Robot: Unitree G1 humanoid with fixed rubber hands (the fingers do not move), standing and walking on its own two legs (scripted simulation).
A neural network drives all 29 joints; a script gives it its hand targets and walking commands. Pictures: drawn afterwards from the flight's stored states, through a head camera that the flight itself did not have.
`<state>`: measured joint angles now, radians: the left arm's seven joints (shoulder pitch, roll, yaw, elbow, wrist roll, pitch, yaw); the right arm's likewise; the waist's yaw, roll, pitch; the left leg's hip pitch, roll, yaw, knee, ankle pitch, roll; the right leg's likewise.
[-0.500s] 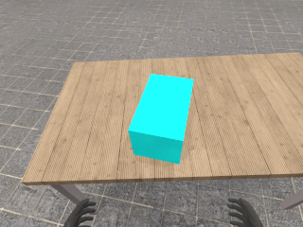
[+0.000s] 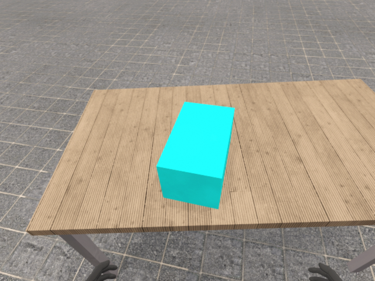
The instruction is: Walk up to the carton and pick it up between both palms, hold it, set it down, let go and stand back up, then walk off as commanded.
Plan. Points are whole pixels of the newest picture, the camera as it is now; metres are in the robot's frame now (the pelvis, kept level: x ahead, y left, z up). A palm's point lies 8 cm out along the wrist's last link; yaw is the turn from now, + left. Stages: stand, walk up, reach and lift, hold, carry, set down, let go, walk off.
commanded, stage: stand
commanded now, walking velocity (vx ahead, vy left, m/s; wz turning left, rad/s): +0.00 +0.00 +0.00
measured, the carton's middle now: (200, 151) +0.50 +0.00 -0.05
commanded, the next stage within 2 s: walk off in 1.60 s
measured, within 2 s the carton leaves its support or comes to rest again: neither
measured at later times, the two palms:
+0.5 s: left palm out of the picture +0.09 +0.25 -0.10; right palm out of the picture +0.11 -0.28 -0.08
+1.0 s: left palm out of the picture +0.07 +0.26 -0.10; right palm out of the picture +0.09 -0.28 -0.09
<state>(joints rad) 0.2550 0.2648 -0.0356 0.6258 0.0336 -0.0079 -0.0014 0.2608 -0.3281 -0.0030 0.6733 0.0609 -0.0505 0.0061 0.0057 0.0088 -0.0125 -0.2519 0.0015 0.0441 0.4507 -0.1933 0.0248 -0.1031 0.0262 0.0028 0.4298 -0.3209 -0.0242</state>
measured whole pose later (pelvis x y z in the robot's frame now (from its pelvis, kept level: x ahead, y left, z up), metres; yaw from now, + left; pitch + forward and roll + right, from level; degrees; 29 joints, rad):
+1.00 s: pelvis -0.02 +0.00 +0.00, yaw +0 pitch -2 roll +0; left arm 0.27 0.26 -0.04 0.78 0.03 -0.02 0.00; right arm 0.26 -0.34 0.00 0.73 0.06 -0.04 0.01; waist 0.01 0.01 -0.01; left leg -0.25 0.00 0.04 0.45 -0.17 0.02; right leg -0.11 0.03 0.00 0.44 -0.30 -0.02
